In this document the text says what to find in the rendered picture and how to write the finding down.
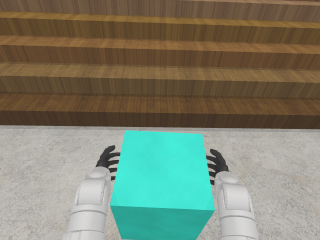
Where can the robot left forearm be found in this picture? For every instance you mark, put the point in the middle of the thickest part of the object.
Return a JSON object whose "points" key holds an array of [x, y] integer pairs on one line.
{"points": [[90, 206]]}

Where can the carton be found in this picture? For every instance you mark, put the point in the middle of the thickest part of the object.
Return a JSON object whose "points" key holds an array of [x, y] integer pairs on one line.
{"points": [[162, 188]]}

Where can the robot right hand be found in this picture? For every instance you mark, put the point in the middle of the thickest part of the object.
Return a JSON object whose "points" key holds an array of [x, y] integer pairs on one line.
{"points": [[220, 164]]}

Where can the robot right forearm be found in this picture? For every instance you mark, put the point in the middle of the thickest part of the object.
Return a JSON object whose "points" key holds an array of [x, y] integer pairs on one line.
{"points": [[235, 208]]}

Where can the robot left hand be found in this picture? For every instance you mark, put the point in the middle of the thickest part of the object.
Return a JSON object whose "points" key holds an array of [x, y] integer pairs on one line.
{"points": [[105, 156]]}

